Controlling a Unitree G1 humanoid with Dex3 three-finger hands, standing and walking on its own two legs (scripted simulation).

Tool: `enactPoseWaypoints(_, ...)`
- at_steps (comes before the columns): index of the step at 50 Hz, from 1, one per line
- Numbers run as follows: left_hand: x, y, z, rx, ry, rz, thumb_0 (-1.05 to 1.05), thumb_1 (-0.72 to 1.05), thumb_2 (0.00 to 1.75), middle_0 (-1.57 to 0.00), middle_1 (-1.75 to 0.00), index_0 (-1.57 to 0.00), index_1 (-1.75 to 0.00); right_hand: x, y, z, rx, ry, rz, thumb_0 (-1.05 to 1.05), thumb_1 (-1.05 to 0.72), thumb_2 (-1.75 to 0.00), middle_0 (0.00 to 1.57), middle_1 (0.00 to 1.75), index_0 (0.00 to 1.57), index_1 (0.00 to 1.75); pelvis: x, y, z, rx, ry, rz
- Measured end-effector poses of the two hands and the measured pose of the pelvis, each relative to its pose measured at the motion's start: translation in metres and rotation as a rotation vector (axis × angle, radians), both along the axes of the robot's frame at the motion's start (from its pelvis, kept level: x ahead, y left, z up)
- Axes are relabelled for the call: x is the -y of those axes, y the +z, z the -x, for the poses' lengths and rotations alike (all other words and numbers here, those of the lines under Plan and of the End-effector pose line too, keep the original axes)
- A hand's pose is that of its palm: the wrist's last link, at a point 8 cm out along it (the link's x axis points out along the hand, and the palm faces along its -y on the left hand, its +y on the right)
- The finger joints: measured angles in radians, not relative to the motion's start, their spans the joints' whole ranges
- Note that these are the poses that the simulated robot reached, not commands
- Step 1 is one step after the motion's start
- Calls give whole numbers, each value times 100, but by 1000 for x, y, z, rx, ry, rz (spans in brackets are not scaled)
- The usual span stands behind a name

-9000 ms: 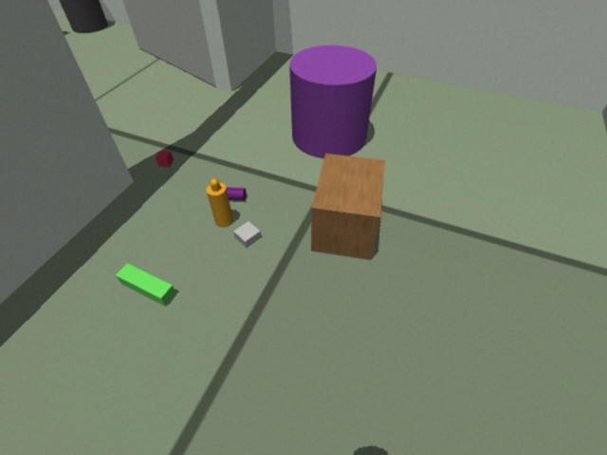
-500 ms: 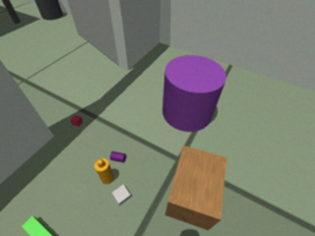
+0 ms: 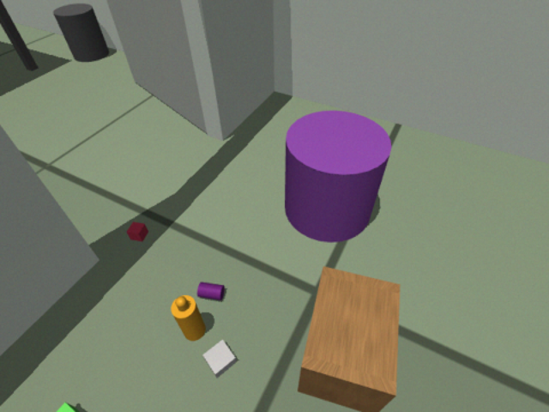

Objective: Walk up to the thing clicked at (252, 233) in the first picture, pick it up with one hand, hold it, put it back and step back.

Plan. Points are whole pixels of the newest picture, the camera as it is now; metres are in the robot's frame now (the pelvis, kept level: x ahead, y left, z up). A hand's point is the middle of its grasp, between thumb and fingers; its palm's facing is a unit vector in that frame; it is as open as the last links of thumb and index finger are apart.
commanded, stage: walk up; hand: left
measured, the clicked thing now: (219, 358) +0.43 +0.23 -0.76
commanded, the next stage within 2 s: stand in 0.44 s
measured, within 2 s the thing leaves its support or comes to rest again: neither
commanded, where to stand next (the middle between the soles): +0.03 -0.01 m, yaw -1 degrees
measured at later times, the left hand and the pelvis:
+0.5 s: hand out of the picture +0.10 +0.25 -0.16, palm faces -0.04 -0.94 -0.33, open 7.4 cm; pelvis +0.00 +0.01 +0.00, yaw -1 degrees
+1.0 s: hand out of the picture +0.07 +0.26 -0.16, palm faces -0.03 -0.94 -0.33, open 7.4 cm; pelvis +0.00 +0.01 +0.00, yaw +0 degrees
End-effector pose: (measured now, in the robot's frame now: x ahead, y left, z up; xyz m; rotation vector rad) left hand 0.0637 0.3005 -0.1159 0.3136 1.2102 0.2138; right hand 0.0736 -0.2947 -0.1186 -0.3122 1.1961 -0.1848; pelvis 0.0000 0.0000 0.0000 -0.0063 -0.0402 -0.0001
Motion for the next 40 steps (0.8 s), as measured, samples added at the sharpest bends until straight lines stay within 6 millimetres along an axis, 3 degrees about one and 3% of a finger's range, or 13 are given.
enactPoseWaypoints(9,5,-5,-14,-2,-22,22,1,91,90,-20,-30,-20,-30,-1,1,10,-29,-33,10,1,-91,-90,21,30,20,30,-4,0,-4,-4,-7,0)
enactPoseWaypoints(22,3,-3,-30,19,-41,20,1,91,89,-20,-30,-20,-30,-4,2,9,-18,-48,13,0,-91,-90,21,30,20,30,-8,1,-4,-3,-12,-2)
enactPoseWaypoints(40,-1,-5,-6,-39,-19,14,1,91,90,-20,-30,-20,-30,-7,0,10,-45,-18,10,0,-91,-90,21,30,20,30,-8,2,0,-11,2,-4)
